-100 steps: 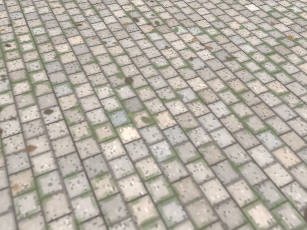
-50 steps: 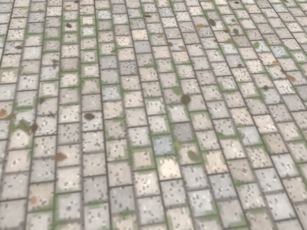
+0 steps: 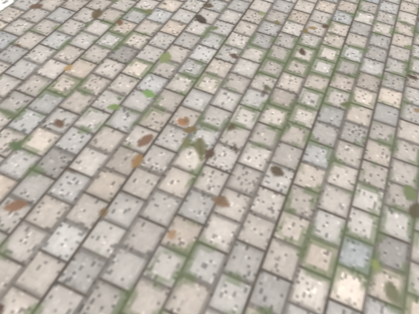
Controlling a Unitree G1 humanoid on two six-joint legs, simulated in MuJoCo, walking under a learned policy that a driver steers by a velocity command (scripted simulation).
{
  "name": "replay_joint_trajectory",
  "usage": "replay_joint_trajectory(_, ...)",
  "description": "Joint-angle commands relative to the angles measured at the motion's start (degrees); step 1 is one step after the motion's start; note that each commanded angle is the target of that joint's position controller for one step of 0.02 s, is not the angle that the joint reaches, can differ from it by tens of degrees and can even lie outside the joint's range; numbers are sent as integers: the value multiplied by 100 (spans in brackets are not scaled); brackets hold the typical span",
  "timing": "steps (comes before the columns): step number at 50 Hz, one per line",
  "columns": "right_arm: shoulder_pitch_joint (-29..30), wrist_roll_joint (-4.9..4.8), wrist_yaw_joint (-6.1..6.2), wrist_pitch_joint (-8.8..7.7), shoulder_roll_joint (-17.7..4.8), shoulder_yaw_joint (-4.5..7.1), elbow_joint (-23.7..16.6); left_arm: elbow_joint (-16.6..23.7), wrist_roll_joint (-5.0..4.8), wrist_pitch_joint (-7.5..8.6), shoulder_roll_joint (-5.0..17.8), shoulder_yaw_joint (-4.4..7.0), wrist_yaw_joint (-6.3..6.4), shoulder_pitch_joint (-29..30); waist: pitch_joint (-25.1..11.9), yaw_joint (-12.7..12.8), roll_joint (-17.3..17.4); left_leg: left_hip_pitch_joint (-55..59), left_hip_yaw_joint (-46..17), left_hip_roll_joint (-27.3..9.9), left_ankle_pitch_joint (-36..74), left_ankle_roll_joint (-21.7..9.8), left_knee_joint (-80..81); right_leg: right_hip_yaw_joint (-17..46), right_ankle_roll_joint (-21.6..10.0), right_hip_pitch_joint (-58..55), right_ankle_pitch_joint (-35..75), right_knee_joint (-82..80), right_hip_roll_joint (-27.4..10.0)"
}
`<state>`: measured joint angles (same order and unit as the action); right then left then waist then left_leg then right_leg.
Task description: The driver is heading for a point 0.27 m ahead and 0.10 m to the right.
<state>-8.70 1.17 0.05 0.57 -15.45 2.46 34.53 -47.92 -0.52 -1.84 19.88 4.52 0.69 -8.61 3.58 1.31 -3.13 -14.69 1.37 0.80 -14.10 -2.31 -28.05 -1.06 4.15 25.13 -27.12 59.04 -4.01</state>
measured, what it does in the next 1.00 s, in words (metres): steps on the spot, turning right: right foot, then left foot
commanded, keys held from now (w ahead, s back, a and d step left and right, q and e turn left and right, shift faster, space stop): e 0.72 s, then no key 0.04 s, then w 0.20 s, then no key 0.04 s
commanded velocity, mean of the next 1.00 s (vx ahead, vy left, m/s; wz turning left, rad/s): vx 0.04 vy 0.00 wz -0.38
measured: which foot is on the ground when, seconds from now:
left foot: down 0.00-0.38, up 0.40-0.88, down 0.90-1.00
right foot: up 0.00-0.34, down 0.36-0.90, up 0.92-1.00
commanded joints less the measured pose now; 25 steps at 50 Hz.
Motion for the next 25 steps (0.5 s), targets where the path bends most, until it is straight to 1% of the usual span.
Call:
replay_joint_trajectory(1, 277, 85, 69, -195, -456, 78, -131, 99, -29, 7, 353, 61, 14, -303, -750, 50, 1151, 473, -562, -1265, 2655, -890, 959, 333, 120, -316, 598, -241, -81)
replay_joint_trajectory(2, 329, 97, 89, -199, -474, 85, -83, 117, -44, 7, 313, 31, 14, -242, -692, 5, 1116, 494, -478, -1245, 2380, -866, 976, 341, 127, -417, 647, -649, -77)
replay_joint_trajectory(3, 335, 93, 110, -188, -565, 114, -32, 178, -41, 6, 306, 9, 20, -106, -613, -77, 1102, 523, -493, -1282, 2129, -888, 996, 296, 126, -455, 618, -955, -56)
replay_joint_trajectory(5, 226, 46, 153, -124, -839, 209, 98, 329, -35, -8, 403, 14, 31, 70, -512, -222, 1106, 675, -724, -1522, 1808, -1051, 1004, 186, 108, -326, 358, -1154, -27)
replay_joint_trajectory(7, 186, -5, 172, -58, -980, 276, 180, 421, -62, -33, 469, 34, 35, 69, -408, -287, 1054, 783, -943, -1760, 1639, -1203, 1013, 122, 73, -90, 69, -1077, -29)
replay_joint_trajectory(9, 222, -35, 180, -25, -976, 304, 233, 484, -69, -57, 413, 38, 29, 41, -358, -292, 949, 883, -1031, -1927, 1763, -1289, 996, 104, 30, 79, -92, -996, -64)
replay_joint_trajectory(11, 314, -40, 184, -7, -955, 324, 264, 530, -66, -76, 325, 32, 1, -21, -430, -249, 889, 970, -948, -1999, 2175, -1316, 913, 38, -16, 42, -148, -1021, -65)
replay_joint_trajectory(13, 416, -49, 188, 13, -960, 350, 285, 577, -74, -89, 271, 30, -47, -84, -565, -195, 891, 1044, -766, -2011, 2626, -1281, 771, -80, -80, -139, -112, -1209, -21)
replay_joint_trajectory(15, 514, -93, 199, 42, -992, 378, 310, 615, -87, -103, 243, 35, -111, -179, -688, -108, 936, 1067, -555, -1984, 2814, -1160, 566, -232, -185, -426, 135, -1658, 64)
replay_joint_trajectory(16, 584, -136, 207, 62, -1009, 390, 326, 609, -89, -110, 226, 43, -144, -290, -739, -14, 959, 1012, -401, -1924, 2760, -1036, 396, -340, -268, -675, 456, -2086, 140)
replay_joint_trajectory(17, 626, -195, 217, 86, -1010, 402, 362, 572, -83, -108, 230, 59, -168, -474, -774, 111, 965, 863, -194, -1811, 2508, -825, 132, -456, -397, -1048, 1024, -2734, 256)
replay_joint_trajectory(18, 374, -230, 211, 92, -918, 401, 491, 570, -45, -97, 402, 118, -149, -602, -755, 135, 686, 519, 121, -1533, 1698, -406, -360, -182, -617, -1523, 1960, -3447, 276)
replay_joint_trajectory(19, 262, -50, 190, 69, -654, 344, 445, 640, -39, -76, 1029, 281, -49, -731, -802, -21, -641, -726, 750, -924, 77, 217, -1774, 1398, -1090, -2421, 3890, -3822, -758)
replay_joint_trajectory(20, 926, 41, 226, 41, -524, 276, 75, 742, 127, 22, 1437, 338, -70, -824, -737, 231, -1470, -2039, 365, 79, -2631, 584, -3019, 3166, -2365, -2511, 5172, -3962, -1961)
replay_joint_trajectory(21, 1057, -20, 238, 40, -739, 345, 91, 827, 211, 163, 1208, 273, -109, -765, -946, 342, -538, -2221, -378, -51, -2730, 585, -3872, 2967, -2613, -2504, 4816, -4045, -1903)
replay_joint_trajectory(22, 921, -126, 223, 48, -817, 385, 164, 841, 161, 261, 1076, 231, -101, -488, -761, 128, -351, -2307, -524, -171, -2176, 519, -4021, 2413, -2309, -2395, 4417, -4019, -1569)
replay_joint_trajectory(23, 747, -126, 255, 54, -860, 422, 307, 884, 49, 285, 976, 225, -64, -186, -615, -26, -92, -2367, -544, -243, -1660, 523, -3863, 2054, -1972, -2337, 3997, -3991, -1221)
replay_joint_trajectory(24, 686, -76, 289, 63, -946, 452, 361, 922, -51, 275, 805, 164, -21, -16, -546, -85, -99, -2399, -589, -294, -1287, 567, -3705, 1931, -1798, -2340, 4006, -3982, -1095)
replay_joint_trajectory(25, 595, -65, 286, 52, -899, 453, 408, 949, -64, 248, 729, 120, 24, -12, -616, -134, -193, -2157, -557, -228, -999, 636, -3779, 1782, -1753, -2221, 4239, -3982, -938)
